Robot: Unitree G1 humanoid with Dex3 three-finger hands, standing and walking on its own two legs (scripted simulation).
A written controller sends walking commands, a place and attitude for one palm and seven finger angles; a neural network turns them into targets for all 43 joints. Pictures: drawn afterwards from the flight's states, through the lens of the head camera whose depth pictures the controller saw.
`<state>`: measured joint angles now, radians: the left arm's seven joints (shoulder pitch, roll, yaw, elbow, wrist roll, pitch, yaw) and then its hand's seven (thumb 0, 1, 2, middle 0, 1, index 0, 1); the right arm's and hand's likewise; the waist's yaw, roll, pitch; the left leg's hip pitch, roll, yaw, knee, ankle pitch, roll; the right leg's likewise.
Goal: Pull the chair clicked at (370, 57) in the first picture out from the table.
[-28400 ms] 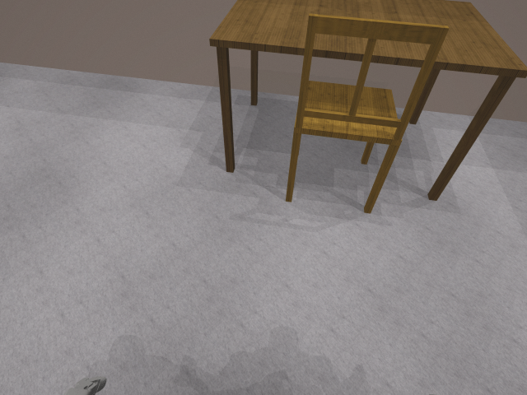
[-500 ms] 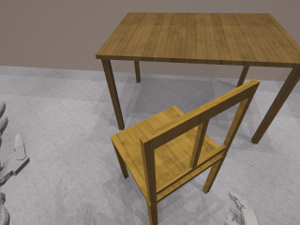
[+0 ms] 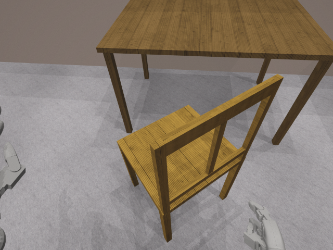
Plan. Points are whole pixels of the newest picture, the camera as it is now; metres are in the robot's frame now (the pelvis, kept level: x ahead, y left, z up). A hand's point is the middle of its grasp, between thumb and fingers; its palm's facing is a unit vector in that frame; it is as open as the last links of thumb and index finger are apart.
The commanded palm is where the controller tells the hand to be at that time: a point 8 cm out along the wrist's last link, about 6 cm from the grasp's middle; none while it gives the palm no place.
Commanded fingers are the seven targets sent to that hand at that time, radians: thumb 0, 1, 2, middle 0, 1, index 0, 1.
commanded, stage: step back with the hand held close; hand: left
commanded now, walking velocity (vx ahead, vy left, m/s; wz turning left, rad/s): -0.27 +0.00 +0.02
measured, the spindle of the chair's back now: (214, 150) +0.44 -0.10 -0.07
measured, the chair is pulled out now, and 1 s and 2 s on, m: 0.47 0.47 0.47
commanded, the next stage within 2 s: none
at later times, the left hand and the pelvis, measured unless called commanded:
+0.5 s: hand (15, 208) +0.14 +0.26 +0.16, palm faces +0.50 -0.73 -0.47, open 7.4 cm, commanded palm +0.09 +0.29 +0.18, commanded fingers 0.00 0.90 0.90 -0.20 -0.30 -0.20 -0.30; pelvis -0.05 -0.01 -0.01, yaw +1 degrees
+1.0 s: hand (11, 217) +0.13 +0.25 +0.16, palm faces +0.51 -0.72 -0.48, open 7.4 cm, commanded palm +0.06 +0.29 +0.18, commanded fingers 0.00 0.90 0.90 -0.20 -0.30 -0.20 -0.30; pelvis -0.07 -0.02 -0.02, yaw +2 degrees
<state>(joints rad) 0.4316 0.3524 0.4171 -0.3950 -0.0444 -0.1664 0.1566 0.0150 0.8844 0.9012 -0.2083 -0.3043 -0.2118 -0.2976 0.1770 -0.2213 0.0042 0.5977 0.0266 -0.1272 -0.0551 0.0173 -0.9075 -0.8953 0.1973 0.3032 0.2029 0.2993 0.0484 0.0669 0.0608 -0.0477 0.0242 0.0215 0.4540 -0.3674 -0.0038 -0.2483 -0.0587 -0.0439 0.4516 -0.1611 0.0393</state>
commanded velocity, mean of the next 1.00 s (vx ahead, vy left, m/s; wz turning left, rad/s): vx -0.32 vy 0.00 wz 0.01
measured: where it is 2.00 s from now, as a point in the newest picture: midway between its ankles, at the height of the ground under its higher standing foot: outside the picture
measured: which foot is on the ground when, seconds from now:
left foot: down 0.00-1.00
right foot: down 0.00-1.00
